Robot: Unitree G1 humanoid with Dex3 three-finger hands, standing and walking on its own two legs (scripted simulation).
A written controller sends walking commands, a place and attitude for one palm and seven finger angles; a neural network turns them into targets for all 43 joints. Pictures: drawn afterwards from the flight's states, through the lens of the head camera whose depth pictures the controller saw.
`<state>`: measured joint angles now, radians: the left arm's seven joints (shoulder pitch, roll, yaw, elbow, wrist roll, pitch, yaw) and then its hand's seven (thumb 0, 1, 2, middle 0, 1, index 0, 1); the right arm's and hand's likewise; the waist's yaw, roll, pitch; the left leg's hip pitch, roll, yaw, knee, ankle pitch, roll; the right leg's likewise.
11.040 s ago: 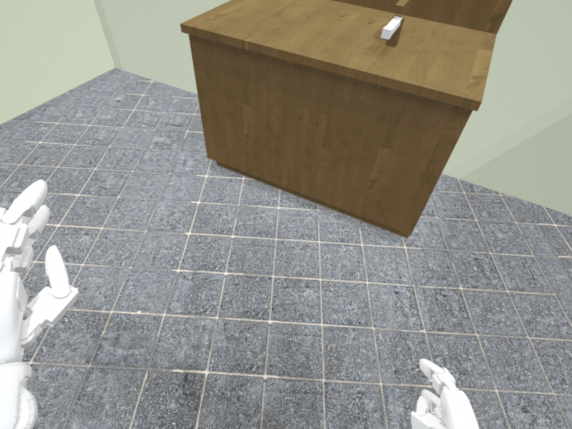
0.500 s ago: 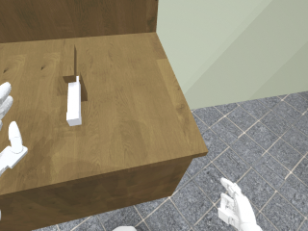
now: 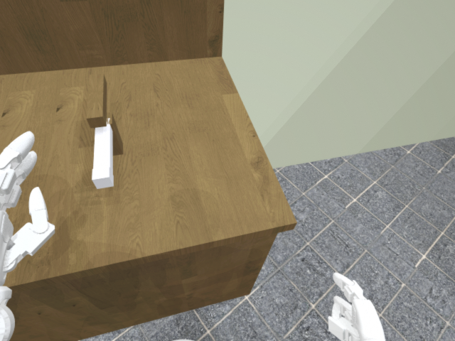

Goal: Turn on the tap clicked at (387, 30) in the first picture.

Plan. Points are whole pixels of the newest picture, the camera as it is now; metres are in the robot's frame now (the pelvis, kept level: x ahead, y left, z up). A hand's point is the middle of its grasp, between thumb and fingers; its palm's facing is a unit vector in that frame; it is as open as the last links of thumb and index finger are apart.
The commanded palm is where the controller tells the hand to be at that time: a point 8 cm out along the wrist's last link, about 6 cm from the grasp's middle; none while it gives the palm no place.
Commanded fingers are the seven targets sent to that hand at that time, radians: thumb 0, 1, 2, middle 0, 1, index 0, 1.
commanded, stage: look again from close up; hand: left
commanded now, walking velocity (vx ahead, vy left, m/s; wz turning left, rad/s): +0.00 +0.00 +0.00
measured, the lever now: (103, 177) +0.36 +0.26 +0.07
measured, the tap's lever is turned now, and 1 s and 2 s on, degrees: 0 0 0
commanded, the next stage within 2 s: shuffle to correct the standing spot in 0.16 s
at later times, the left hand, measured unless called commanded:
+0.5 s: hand (66, 212) +0.24 +0.23 +0.16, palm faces +0.33 -0.88 -0.34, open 7.4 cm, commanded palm +0.18 +0.27 +0.18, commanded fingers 0.00 0.90 0.90 -0.20 -0.30 -0.20 -0.30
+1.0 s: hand (95, 218) +0.24 +0.20 +0.15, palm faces +0.32 -0.87 -0.38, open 7.4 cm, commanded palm +0.19 +0.24 +0.18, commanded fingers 0.00 0.90 0.90 -0.20 -0.30 -0.20 -0.30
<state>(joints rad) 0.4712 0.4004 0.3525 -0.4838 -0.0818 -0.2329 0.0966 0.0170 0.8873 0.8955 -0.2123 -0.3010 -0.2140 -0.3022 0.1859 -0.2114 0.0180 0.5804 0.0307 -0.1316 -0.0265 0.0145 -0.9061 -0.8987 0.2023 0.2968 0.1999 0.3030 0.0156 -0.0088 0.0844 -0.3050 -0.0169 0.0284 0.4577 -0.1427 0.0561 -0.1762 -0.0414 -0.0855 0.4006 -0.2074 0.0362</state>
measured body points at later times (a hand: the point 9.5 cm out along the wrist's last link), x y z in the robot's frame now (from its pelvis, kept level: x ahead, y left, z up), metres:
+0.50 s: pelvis +0.01 -0.01 +0.00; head +0.04 +0.02 +0.45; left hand +0.21 +0.28 +0.17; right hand +0.19 -0.23 -0.06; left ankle +0.07 +0.08 -0.74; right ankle +0.00 -0.15 -0.74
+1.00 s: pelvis +0.02 -0.04 +0.00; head +0.04 -0.04 +0.45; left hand +0.21 +0.24 +0.17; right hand +0.19 -0.28 -0.08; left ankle +0.07 +0.08 -0.74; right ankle +0.00 -0.15 -0.74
